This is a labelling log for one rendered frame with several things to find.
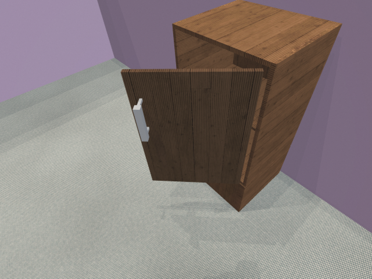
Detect cupboard door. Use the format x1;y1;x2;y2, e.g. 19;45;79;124
121;69;264;184

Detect handle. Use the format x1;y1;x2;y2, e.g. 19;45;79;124
133;98;149;142

